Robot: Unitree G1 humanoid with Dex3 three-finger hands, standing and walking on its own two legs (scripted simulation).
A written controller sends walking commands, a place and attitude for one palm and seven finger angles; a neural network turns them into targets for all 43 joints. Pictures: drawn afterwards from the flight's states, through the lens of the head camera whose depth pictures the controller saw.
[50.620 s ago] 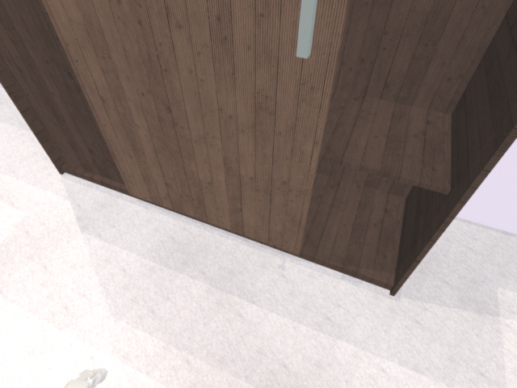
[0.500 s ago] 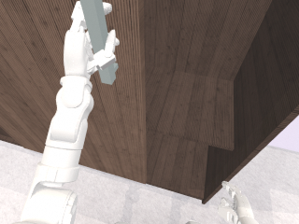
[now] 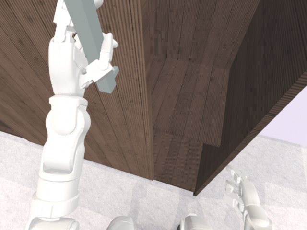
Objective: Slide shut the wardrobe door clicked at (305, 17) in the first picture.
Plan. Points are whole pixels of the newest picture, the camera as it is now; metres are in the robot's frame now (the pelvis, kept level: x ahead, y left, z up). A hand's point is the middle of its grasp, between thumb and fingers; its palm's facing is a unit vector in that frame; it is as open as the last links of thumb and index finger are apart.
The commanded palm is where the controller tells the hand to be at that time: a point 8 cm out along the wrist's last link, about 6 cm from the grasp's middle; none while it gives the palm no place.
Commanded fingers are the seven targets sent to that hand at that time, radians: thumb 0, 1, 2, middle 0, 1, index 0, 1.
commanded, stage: step sideways, sliding the door along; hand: left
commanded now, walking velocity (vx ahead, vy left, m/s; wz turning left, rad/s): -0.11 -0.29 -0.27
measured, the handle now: (98, 32) +0.38 +0.15 +0.29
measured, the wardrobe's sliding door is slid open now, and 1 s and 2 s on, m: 0.25 0.00 0.00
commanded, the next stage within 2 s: stop walking and hold the door there in 1.46 s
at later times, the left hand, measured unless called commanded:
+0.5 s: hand (200, 87) +0.30 -0.02 +0.26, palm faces -0.01 -0.99 -0.10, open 7.9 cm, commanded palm +0.28 +0.00 +0.26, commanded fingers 0.00 0.90 0.90 -0.45 -1.40 -0.45 -1.40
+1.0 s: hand (272, 102) +0.29 -0.12 +0.26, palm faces -0.03 -1.00 -0.06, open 7.8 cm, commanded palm +0.26 -0.10 +0.26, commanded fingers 0.00 0.90 0.90 -0.45 -1.40 -0.45 -1.40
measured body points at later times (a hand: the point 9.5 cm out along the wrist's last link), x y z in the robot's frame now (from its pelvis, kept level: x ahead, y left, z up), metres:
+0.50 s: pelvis -0.04 -0.09 +0.00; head +0.00 -0.10 +0.45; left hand +0.30 +0.03 +0.26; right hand +0.15 -0.33 -0.09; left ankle -0.01 +0.09 -0.73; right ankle +0.00 -0.20 -0.70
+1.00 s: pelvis -0.09 -0.19 +0.01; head -0.07 -0.19 +0.46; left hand +0.28 -0.06 +0.26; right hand +0.05 -0.44 -0.08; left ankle -0.04 -0.06 -0.73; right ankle -0.08 -0.30 -0.66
